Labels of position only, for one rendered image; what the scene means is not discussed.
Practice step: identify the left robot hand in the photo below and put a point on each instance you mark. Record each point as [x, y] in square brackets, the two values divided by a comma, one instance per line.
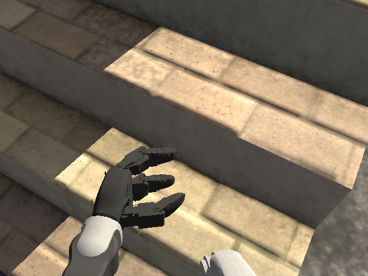
[118, 190]

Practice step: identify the right robot thigh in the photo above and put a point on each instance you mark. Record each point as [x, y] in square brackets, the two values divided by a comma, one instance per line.
[225, 263]

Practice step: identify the left robot forearm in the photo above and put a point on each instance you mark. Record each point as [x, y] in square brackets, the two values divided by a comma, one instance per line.
[94, 251]

